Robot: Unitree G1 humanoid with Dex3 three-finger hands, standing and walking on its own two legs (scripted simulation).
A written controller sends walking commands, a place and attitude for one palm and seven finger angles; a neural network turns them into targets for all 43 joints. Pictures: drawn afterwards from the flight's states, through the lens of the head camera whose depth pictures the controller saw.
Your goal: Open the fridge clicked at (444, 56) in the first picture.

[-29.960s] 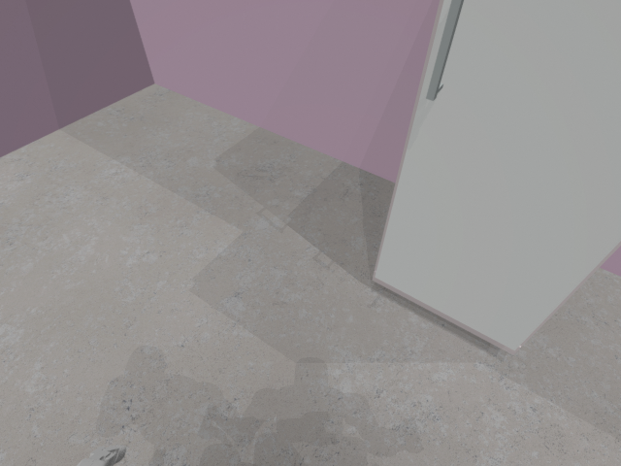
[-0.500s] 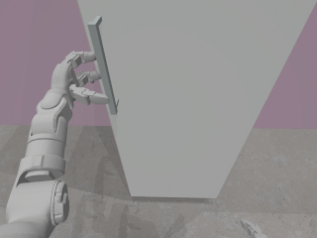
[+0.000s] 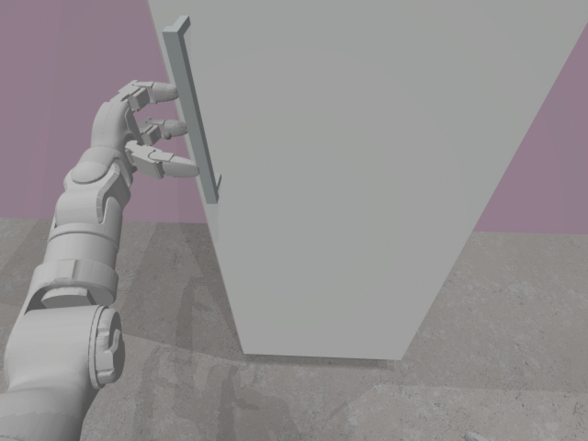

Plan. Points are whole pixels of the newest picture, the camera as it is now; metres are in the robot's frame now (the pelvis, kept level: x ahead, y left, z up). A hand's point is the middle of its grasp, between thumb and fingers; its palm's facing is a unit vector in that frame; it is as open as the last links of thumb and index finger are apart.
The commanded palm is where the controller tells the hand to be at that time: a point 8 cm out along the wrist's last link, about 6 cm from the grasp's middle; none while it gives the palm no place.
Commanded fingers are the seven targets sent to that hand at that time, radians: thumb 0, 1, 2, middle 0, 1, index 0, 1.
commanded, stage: slide the fingers in behind the handle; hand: left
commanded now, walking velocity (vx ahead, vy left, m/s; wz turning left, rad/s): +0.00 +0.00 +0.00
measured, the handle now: (199, 123) +0.48 +0.14 +0.21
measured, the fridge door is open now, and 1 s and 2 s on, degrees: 0 0 0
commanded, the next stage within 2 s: grip the handle and tug to test in 1.72 s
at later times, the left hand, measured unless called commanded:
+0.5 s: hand (174, 144) +0.42 +0.16 +0.21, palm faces +0.01 -1.00 +0.00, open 14.0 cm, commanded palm +0.40 +0.22 +0.21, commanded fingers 0.00 -0.50 0.30 -0.30 -1.20 -0.30 -1.20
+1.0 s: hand (185, 143) +0.43 +0.15 +0.21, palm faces -0.01 -1.00 +0.01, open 14.0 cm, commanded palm +0.40 +0.20 +0.21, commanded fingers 0.00 -0.50 0.30 -0.30 -1.20 -0.30 -1.20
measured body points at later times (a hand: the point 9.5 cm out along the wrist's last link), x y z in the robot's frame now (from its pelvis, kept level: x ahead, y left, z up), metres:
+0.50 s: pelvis +0.00 +0.00 +0.00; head -0.01 -0.01 +0.45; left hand +0.41 +0.22 +0.22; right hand +0.13 -0.25 -0.10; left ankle +0.03 +0.12 -0.74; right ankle -0.05 -0.09 -0.74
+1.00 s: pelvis +0.00 +0.00 +0.00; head -0.01 -0.01 +0.45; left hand +0.42 +0.21 +0.21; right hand +0.12 -0.25 -0.10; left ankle +0.03 +0.12 -0.74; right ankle -0.05 -0.09 -0.74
